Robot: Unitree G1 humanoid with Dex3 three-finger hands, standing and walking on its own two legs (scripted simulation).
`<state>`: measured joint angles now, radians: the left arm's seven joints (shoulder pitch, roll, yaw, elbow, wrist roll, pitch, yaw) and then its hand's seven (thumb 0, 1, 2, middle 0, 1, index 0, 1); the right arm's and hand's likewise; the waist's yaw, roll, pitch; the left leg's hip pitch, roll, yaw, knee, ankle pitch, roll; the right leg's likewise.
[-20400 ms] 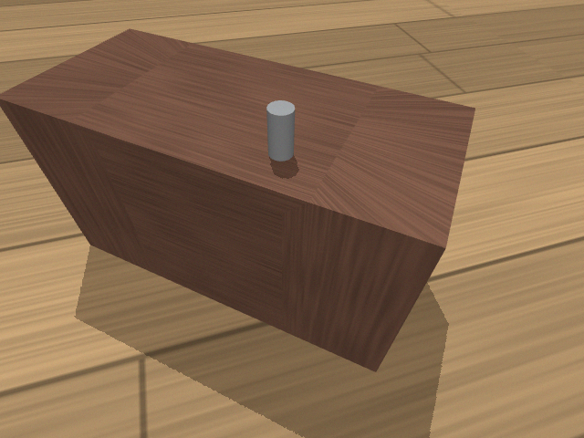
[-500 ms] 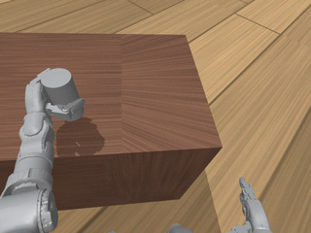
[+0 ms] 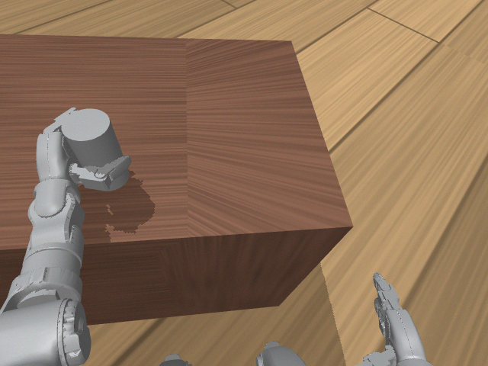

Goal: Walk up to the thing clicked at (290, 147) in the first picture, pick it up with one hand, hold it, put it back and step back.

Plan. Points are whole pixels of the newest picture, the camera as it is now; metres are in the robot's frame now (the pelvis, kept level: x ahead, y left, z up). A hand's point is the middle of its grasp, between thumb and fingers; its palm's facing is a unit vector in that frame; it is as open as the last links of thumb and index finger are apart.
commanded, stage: lower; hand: left
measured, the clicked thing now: (99, 153) +0.46 +0.19 +0.07
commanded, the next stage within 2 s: loosen in 0.40 s
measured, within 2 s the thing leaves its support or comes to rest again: rests again in 0.24 s
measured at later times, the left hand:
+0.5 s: hand (104, 160) +0.46 +0.19 +0.05, palm faces +0.13 -0.99 +0.01, open 9.3 cm
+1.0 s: hand (103, 157) +0.47 +0.19 +0.05, palm faces +0.14 -0.99 +0.02, open 12.5 cm
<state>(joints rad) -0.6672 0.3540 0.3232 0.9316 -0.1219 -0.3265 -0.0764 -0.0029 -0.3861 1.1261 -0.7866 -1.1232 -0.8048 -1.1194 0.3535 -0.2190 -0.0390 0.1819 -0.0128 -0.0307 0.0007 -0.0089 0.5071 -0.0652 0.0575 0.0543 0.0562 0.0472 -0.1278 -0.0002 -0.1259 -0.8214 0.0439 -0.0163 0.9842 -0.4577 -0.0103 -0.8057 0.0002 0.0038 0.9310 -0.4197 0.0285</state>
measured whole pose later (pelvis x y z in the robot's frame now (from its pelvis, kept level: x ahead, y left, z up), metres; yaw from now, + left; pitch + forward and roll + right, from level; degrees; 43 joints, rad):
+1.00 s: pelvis -0.01 +0.00 -0.02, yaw +0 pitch +19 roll -2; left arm -0.72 0.38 0.36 0.98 -0.10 -0.38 -0.07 -0.01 -0.45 0.41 -0.73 -0.61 -0.73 -0.60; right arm 0.39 -0.24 -0.04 0.05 -0.02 0.01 0.02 -0.01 0.50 -0.06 0.06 0.06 0.06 0.05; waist -0.16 0.00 -0.14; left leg -0.93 0.04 -0.02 1.08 -0.48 -0.01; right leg -0.92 0.00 0.00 1.02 -0.44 0.03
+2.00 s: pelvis +0.01 +0.00 +0.03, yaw +0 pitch +10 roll -1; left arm -0.57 0.60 0.36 0.83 -0.01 -0.02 -0.05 -0.01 -0.56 0.06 -0.07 -0.04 -0.05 -0.05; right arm 0.35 -0.26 -0.07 0.35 0.07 0.04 -0.01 -0.01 0.55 -0.06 0.06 0.06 0.05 0.05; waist -0.03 0.01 -0.11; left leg -0.55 0.03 0.00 0.76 -0.38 -0.01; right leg -0.54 -0.01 0.01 0.72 -0.35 0.03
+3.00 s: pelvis -0.01 -0.01 +0.04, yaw +2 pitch +0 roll +0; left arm 0.50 0.31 0.30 -0.18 -0.05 -0.20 0.04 -0.01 -0.55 0.03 -0.07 -0.06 -0.07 -0.05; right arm 0.36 -0.24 -0.15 0.44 0.03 -0.11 -0.06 -0.01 0.49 -0.07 0.06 0.06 0.06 0.05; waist 0.05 0.03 -0.02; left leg -0.36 0.01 -0.01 0.68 -0.32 -0.02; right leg -0.37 -0.04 0.00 0.70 -0.33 0.02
